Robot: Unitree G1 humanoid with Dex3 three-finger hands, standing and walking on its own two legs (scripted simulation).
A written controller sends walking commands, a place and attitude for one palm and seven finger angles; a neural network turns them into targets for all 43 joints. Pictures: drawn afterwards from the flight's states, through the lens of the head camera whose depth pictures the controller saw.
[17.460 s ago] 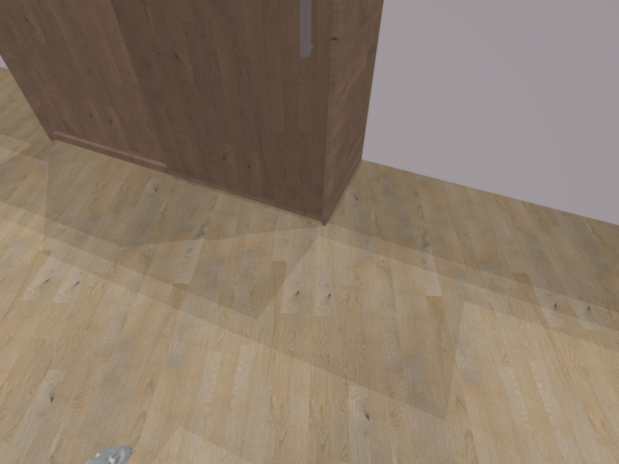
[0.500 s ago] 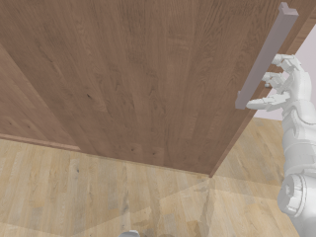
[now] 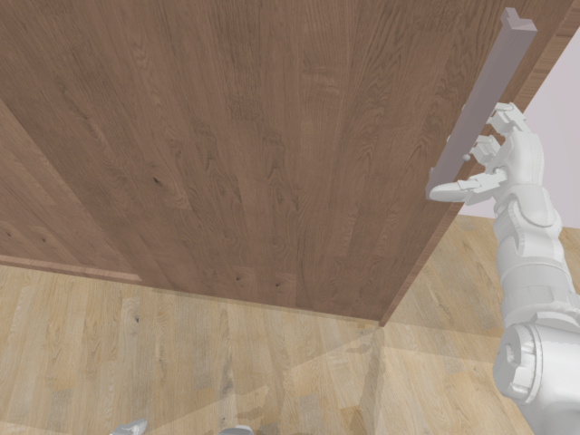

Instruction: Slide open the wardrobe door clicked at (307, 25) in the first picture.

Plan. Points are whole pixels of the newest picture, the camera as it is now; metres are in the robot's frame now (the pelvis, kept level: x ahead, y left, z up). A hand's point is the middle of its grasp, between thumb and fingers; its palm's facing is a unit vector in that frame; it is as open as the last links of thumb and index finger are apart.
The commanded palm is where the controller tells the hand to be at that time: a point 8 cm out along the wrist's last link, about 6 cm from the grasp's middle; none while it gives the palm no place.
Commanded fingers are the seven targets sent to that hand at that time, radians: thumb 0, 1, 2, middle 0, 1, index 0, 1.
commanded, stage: slide the fingers in behind the handle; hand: right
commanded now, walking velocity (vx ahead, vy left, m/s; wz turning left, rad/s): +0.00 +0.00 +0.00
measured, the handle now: (465, 120) +0.53 -0.16 +0.16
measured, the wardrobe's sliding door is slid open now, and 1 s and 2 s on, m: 0.00 0.00 0.00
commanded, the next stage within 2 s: grip the handle and tug to test in 0.98 s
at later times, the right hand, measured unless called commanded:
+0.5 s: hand (447, 155) +0.48 -0.14 +0.13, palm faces +0.01 +1.00 +0.00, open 14.0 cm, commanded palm +0.45 -0.19 +0.14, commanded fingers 0.00 0.50 -0.30 0.30 1.20 0.30 1.20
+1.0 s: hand (444, 155) +0.48 -0.14 +0.13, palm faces +0.02 +1.00 -0.01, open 13.9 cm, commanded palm +0.45 -0.18 +0.14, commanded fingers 0.00 0.50 -0.30 0.30 1.20 0.30 1.20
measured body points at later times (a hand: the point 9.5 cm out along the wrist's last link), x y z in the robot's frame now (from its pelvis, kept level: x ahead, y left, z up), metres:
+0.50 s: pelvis +0.00 +0.00 +0.00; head +0.06 +0.01 +0.45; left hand +0.04 +0.26 -0.12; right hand +0.47 -0.20 +0.14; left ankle +0.02 +0.13 -0.72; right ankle -0.02 -0.12 -0.72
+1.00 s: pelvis +0.00 +0.00 +0.00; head +0.06 +0.01 +0.45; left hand +0.04 +0.26 -0.12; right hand +0.47 -0.19 +0.14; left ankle +0.02 +0.13 -0.72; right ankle -0.02 -0.12 -0.72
